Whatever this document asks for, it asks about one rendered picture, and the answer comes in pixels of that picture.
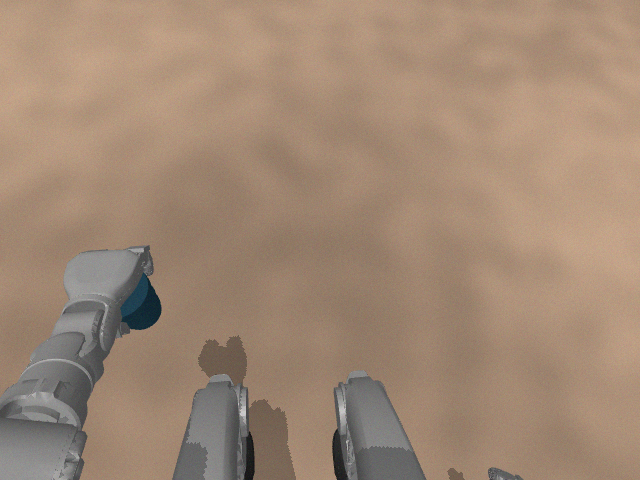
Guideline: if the left robot arm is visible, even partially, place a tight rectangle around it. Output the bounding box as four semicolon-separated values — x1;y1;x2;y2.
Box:
0;294;121;480

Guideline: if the cup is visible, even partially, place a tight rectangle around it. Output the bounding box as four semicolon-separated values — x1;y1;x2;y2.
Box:
120;272;162;330

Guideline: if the right robot foot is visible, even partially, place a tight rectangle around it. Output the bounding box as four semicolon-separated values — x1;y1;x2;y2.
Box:
332;428;348;480

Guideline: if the left robot hand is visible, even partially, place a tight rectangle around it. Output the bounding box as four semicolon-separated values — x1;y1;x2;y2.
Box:
63;245;154;338

